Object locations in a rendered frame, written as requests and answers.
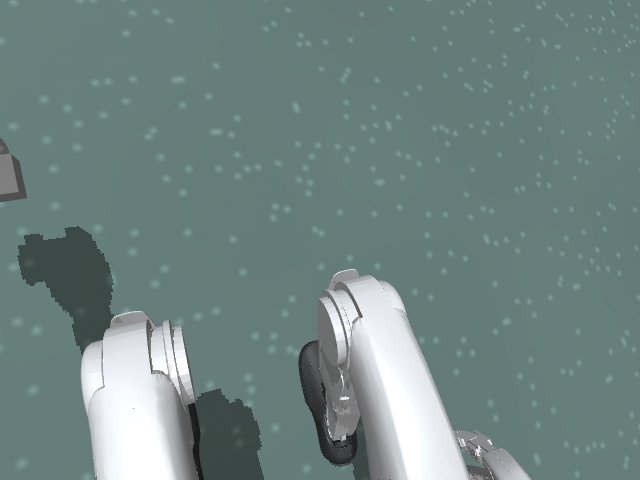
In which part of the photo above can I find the right robot hand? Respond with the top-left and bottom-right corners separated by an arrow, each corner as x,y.
453,430 -> 532,480

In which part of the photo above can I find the left robot foot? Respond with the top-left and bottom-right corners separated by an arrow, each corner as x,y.
188,403 -> 204,480

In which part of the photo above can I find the small box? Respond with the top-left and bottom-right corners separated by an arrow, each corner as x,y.
0,153 -> 27,202

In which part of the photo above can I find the right robot foot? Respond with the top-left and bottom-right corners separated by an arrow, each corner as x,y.
299,340 -> 357,464

